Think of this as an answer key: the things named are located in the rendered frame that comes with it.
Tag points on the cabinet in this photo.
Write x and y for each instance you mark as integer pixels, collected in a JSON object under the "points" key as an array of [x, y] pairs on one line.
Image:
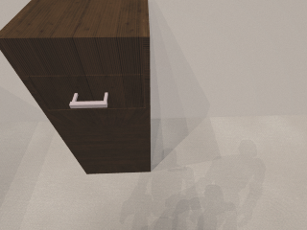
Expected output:
{"points": [[88, 37]]}

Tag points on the drawer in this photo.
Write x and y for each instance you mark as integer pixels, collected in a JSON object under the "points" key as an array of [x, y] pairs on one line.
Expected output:
{"points": [[57, 91]]}

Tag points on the handle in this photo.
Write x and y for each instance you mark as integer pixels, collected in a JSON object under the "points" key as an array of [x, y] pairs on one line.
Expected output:
{"points": [[88, 104]]}

